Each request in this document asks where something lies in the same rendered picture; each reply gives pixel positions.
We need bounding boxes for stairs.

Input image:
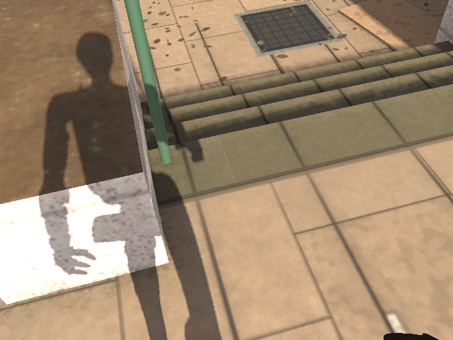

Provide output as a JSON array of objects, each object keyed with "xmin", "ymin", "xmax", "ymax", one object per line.
[{"xmin": 141, "ymin": 41, "xmax": 453, "ymax": 150}]

